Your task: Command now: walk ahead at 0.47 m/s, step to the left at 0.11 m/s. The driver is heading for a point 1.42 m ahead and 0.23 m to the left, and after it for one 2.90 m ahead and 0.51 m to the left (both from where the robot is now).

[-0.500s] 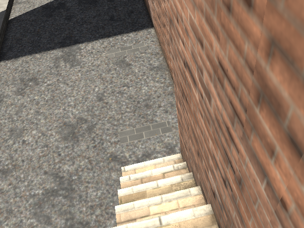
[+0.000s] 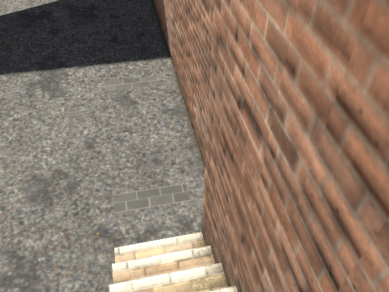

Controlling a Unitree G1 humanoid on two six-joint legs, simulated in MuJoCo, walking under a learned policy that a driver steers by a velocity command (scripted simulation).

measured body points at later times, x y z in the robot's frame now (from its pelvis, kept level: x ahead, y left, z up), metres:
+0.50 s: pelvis +0.23 +0.00 -0.19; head +0.24 -0.05 +0.26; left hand +0.16 +0.26 -0.30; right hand +0.29 -0.25 -0.36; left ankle +0.28 +0.16 -0.83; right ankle +0.20 -0.12 -0.92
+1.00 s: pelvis +0.38 +0.08 -0.39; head +0.36 +0.10 +0.06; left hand +0.41 +0.33 -0.55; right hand +0.36 -0.16 -0.53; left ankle +0.37 +0.19 -1.12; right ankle +0.48 -0.03 -0.99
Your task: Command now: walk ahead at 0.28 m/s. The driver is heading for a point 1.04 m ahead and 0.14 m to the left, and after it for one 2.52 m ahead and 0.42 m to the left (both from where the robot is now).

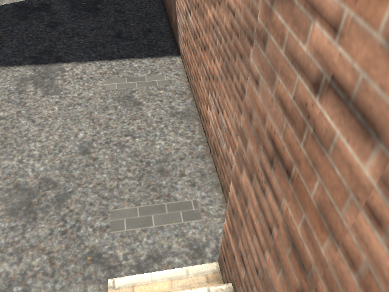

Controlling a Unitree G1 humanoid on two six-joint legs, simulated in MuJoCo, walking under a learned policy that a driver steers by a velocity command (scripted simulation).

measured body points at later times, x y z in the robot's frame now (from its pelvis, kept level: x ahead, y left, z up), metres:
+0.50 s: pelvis +0.12 +0.02 -0.04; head +0.13 -0.01 +0.41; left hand -0.02 +0.25 -0.16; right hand +0.28 -0.22 -0.17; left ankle +0.23 +0.19 -0.72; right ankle +0.04 -0.09 -0.73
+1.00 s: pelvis +0.33 +0.08 -0.23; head +0.29 +0.08 +0.21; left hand +0.46 +0.32 -0.36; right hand +0.23 -0.16 -0.38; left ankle +0.22 +0.17 -0.94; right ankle +0.53 -0.06 -0.90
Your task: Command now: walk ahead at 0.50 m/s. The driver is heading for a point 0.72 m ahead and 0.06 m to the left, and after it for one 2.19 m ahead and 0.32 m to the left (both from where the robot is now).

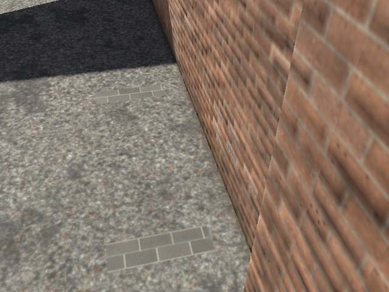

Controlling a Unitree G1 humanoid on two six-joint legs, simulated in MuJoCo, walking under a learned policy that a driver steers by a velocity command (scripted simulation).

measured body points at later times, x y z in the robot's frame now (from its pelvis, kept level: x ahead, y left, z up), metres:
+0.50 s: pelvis +0.20 -0.03 -0.19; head +0.21 -0.08 +0.26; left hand +0.14 +0.19 -0.31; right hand +0.27 -0.26 -0.35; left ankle +0.26 +0.14 -0.86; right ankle +0.18 -0.15 -0.91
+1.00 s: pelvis +0.35 +0.05 -0.27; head +0.38 +0.02 +0.18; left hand +0.29 +0.35 -0.38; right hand +0.37 -0.21 -0.43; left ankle +0.35 +0.17 -0.95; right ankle +0.22 -0.08 -0.91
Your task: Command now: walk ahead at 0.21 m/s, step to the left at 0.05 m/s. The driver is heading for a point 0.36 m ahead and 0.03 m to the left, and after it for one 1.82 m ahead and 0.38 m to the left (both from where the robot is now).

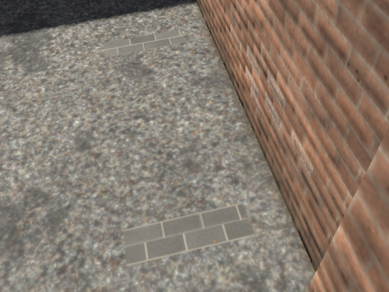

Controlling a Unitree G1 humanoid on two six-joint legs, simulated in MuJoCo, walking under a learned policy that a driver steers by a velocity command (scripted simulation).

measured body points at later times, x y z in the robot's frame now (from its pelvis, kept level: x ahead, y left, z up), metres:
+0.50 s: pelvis +0.23 -0.01 -0.25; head +0.20 -0.05 +0.19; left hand +0.39 +0.25 -0.34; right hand +0.18 -0.24 -0.42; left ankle +0.13 +0.10 -0.83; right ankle +0.32 -0.10 -1.00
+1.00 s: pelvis +0.32 +0.03 -0.32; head +0.33 +0.03 +0.13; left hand +0.33 +0.28 -0.47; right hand +0.36 -0.21 -0.47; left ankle +0.26 +0.17 -1.04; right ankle +0.29 -0.10 -1.04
